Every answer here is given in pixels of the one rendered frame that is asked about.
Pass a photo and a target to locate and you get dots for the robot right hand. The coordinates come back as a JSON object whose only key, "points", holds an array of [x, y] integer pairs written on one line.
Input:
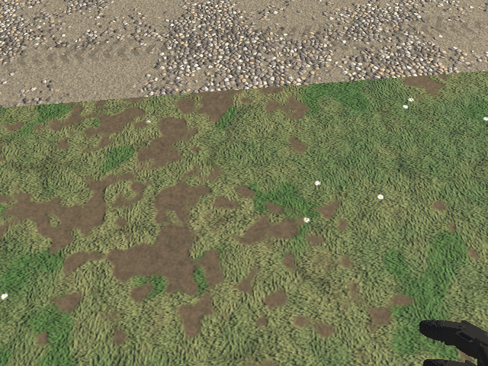
{"points": [[468, 338]]}

